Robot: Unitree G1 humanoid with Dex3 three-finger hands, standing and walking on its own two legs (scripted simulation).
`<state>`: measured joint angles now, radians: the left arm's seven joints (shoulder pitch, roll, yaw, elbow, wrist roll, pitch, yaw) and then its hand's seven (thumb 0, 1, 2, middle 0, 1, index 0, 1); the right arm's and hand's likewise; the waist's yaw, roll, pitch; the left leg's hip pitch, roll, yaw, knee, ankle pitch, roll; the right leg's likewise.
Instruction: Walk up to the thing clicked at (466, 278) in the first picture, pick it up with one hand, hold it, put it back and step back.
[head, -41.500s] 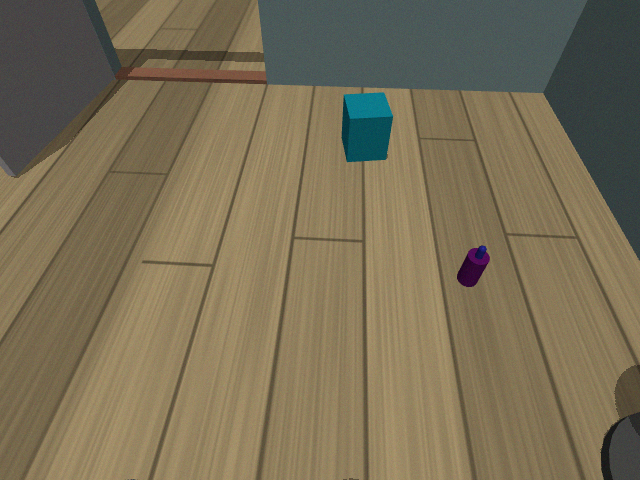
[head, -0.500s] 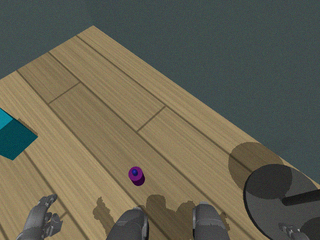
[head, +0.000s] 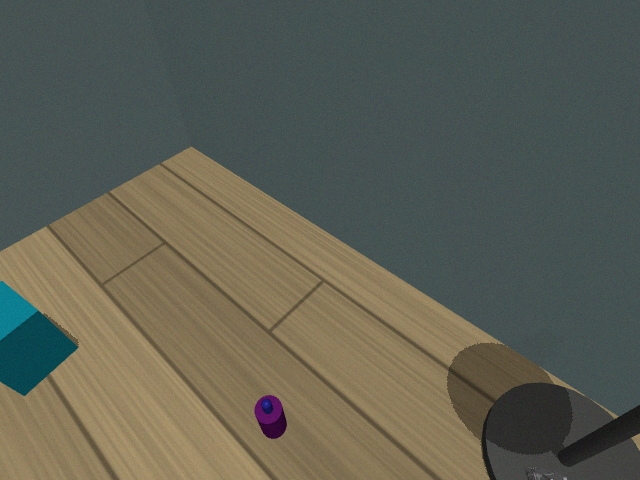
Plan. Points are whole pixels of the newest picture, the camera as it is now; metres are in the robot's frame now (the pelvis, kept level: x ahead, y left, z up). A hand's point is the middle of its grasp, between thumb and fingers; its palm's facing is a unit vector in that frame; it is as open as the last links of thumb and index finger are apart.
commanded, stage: stand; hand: left
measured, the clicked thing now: (270, 414) +0.40 +0.17 -0.67
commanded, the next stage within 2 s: go down in 1.98 s
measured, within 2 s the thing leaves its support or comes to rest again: neither
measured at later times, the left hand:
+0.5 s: hand out of the picture +0.12 +0.25 -0.16, palm faces -0.06 -0.95 -0.30, open 7.4 cm
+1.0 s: hand out of the picture +0.11 +0.26 -0.15, palm faces -0.04 -0.94 -0.34, open 7.4 cm
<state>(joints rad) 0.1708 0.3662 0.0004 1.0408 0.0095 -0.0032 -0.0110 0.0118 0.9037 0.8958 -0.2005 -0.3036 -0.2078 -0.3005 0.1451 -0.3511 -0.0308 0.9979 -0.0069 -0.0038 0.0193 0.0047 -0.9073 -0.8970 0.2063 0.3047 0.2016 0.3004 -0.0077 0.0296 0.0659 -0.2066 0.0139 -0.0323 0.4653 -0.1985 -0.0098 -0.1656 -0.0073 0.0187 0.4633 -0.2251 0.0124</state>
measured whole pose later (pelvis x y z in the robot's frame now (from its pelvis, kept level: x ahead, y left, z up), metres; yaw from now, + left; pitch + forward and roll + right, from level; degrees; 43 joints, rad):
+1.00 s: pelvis +0.03 +0.01 +0.01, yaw -1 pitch -2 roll +0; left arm 0.11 0.35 -0.01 1.12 0.00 -0.01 0.00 0.01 0.90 0.90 -0.20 -0.30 -0.21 -0.30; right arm 0.04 -0.34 -0.01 1.15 -0.01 -0.01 0.01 0.00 -0.91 -0.90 0.21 0.30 0.20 0.30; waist 0.00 -0.01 0.06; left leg -0.14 0.01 -0.02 0.33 -0.15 -0.01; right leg -0.10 -0.02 0.03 0.33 -0.19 0.02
